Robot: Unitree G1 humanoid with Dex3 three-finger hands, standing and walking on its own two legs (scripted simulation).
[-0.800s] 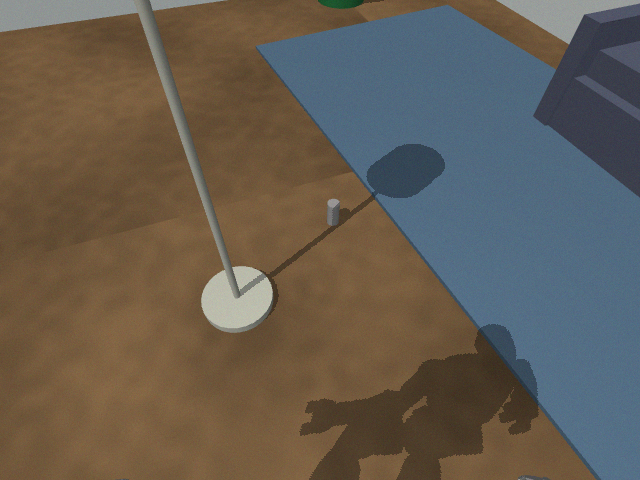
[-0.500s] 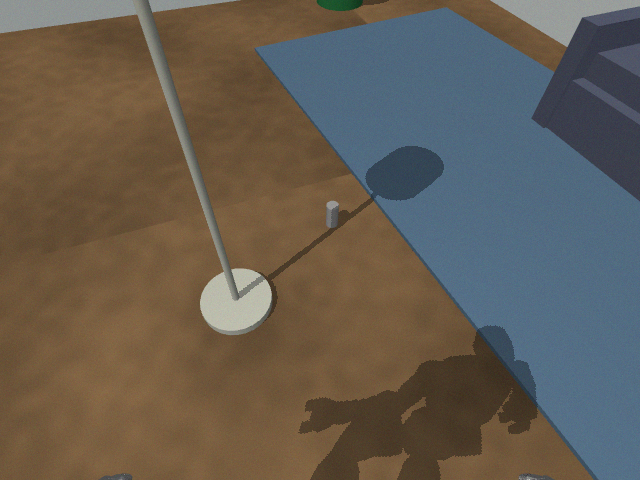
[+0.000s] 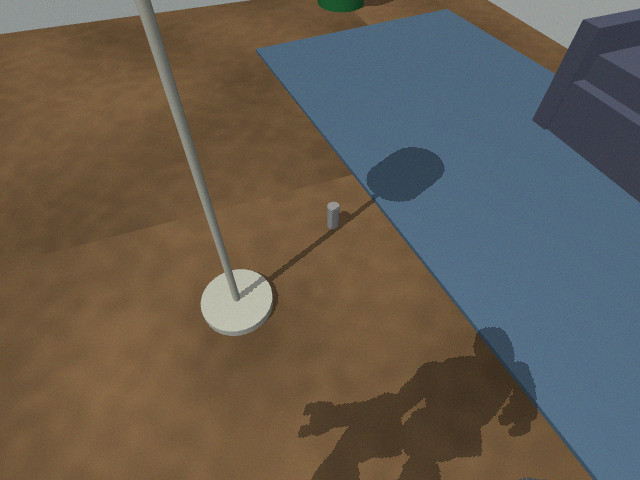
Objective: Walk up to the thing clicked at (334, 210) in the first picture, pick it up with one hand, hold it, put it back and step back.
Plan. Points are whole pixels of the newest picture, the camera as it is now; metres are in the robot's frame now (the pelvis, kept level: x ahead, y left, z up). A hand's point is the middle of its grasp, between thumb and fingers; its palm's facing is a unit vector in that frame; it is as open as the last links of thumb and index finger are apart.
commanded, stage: stand
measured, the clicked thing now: (333, 215) +1.14 -0.05 -0.73
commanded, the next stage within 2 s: walk up in 0.32 s
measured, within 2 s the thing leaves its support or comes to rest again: neither
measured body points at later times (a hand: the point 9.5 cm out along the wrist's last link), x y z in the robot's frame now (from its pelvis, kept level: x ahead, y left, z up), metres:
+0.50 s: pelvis -0.01 +0.03 -0.01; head +0.03 +0.02 +0.44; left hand +0.08 +0.33 -0.13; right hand +0.08 -0.30 -0.12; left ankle -0.01 +0.15 -0.72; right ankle -0.01 -0.12 -0.75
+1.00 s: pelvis +0.00 +0.08 -0.02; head +0.03 +0.04 +0.43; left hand +0.30 +0.25 -0.11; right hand -0.16 -0.21 -0.13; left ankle +0.02 +0.15 -0.75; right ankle -0.07 -0.02 -0.74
